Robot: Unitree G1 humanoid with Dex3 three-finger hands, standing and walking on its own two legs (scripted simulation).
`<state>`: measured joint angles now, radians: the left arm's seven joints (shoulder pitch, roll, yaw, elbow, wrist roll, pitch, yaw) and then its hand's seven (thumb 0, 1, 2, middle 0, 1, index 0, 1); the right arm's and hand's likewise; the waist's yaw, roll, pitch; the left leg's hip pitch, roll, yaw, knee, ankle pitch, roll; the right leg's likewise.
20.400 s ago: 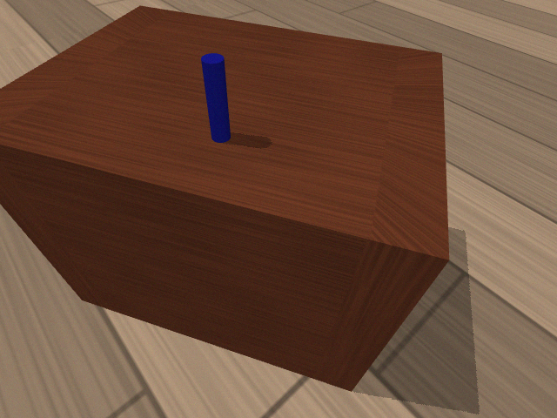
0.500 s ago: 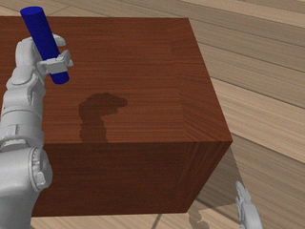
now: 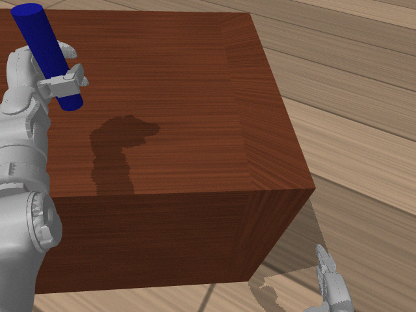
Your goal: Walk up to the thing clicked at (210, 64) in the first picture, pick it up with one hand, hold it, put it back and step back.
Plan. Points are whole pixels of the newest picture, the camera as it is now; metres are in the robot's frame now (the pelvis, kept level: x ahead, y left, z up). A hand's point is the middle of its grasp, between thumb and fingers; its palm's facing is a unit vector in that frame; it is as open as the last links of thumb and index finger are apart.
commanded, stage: lower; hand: left
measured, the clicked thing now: (53, 64) +0.49 +0.23 +0.22
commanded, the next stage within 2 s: loosen in 1.24 s
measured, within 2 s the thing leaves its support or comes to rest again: rests again in 1.00 s
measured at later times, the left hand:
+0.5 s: hand (79, 94) +0.51 +0.21 +0.14, palm faces +0.17 -0.98 +0.03, open 5.3 cm
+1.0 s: hand (86, 102) +0.52 +0.21 +0.12, palm faces +0.16 -0.99 +0.03, open 5.3 cm
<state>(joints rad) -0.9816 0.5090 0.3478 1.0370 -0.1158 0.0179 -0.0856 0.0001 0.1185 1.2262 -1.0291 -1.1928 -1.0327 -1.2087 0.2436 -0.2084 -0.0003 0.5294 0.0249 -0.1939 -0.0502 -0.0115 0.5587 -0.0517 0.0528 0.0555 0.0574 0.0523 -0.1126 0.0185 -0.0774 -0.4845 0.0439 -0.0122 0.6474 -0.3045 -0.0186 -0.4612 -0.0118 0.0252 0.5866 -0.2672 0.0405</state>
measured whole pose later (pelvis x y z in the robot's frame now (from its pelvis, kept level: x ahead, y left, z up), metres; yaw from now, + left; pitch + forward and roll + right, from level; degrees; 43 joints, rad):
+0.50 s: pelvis +0.00 +0.00 -0.01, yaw -1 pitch +12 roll -2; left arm -0.93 0.52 0.39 1.06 -0.11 -0.10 -0.09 0.00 0.12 1.22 -1.03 -1.19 -1.03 -1.21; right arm 0.26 -0.22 -0.01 0.41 0.00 -0.14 -0.03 -0.01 0.54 -0.06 0.05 0.06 0.06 0.05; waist -0.14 0.01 -0.09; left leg -0.62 0.06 -0.01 0.78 -0.37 -0.02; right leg -0.60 0.00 0.03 0.70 -0.32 0.04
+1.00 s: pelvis +0.00 +0.00 -0.03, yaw -1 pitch +15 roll -2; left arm -0.95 0.54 0.41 1.09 -0.09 -0.15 -0.10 0.00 0.12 1.22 -1.03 -1.19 -1.03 -1.21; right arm 0.30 -0.22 0.00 0.30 -0.01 -0.10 -0.03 -0.01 0.54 -0.06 0.05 0.06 0.06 0.05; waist -0.16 0.01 -0.10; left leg -0.73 0.06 -0.02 0.87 -0.40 -0.02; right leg -0.71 0.01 0.03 0.80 -0.36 0.04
